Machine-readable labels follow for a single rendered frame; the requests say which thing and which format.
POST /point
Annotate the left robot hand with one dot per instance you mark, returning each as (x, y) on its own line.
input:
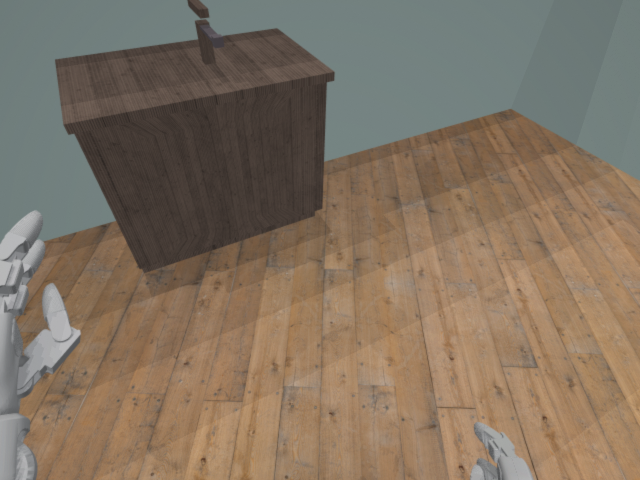
(20, 256)

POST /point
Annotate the counter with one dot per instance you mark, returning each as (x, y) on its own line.
(195, 147)

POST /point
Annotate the left robot forearm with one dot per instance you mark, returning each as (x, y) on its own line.
(17, 461)

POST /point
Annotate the right robot hand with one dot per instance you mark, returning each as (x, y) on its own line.
(501, 450)

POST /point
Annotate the tap lever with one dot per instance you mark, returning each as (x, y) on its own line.
(217, 40)

